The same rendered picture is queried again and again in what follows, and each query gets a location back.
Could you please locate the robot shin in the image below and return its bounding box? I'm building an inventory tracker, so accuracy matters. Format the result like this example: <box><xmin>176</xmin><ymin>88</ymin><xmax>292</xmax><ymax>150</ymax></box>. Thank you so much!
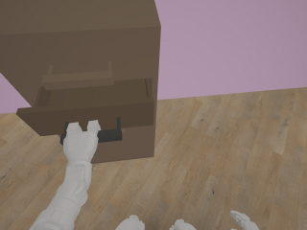
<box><xmin>175</xmin><ymin>219</ymin><xmax>184</xmax><ymax>224</ymax></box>
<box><xmin>129</xmin><ymin>215</ymin><xmax>139</xmax><ymax>220</ymax></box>

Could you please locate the left robot shin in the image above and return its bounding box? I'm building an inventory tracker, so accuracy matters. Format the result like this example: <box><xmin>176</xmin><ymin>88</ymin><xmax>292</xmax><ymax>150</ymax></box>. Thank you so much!
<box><xmin>129</xmin><ymin>215</ymin><xmax>139</xmax><ymax>220</ymax></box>

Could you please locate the drawer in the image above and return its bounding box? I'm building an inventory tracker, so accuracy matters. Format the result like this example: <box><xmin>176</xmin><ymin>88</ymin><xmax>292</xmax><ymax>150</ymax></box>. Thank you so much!
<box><xmin>16</xmin><ymin>78</ymin><xmax>154</xmax><ymax>136</ymax></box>

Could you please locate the robot left forearm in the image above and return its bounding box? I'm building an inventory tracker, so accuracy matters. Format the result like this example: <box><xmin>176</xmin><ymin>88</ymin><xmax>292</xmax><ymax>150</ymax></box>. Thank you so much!
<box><xmin>29</xmin><ymin>160</ymin><xmax>92</xmax><ymax>230</ymax></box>

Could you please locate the right robot shin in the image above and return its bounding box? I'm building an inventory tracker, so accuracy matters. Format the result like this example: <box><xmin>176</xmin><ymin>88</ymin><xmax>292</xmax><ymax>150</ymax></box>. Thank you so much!
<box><xmin>175</xmin><ymin>219</ymin><xmax>184</xmax><ymax>224</ymax></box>

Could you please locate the robot right hand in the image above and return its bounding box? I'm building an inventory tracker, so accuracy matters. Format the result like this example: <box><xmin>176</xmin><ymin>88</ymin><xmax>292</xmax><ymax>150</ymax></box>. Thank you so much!
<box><xmin>230</xmin><ymin>210</ymin><xmax>259</xmax><ymax>230</ymax></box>

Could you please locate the handle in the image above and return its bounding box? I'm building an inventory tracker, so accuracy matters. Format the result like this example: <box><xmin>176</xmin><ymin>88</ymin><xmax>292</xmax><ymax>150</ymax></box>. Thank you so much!
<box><xmin>59</xmin><ymin>117</ymin><xmax>123</xmax><ymax>145</ymax></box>
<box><xmin>41</xmin><ymin>70</ymin><xmax>114</xmax><ymax>91</ymax></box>
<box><xmin>121</xmin><ymin>127</ymin><xmax>127</xmax><ymax>136</ymax></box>

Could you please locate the cabinet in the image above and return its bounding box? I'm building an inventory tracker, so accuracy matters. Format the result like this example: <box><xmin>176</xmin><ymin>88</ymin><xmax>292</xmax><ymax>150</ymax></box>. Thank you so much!
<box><xmin>0</xmin><ymin>0</ymin><xmax>161</xmax><ymax>164</ymax></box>

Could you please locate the robot left hand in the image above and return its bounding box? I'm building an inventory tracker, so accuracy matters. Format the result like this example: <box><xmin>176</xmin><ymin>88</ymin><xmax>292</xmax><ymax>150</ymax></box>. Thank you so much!
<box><xmin>63</xmin><ymin>120</ymin><xmax>101</xmax><ymax>163</ymax></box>

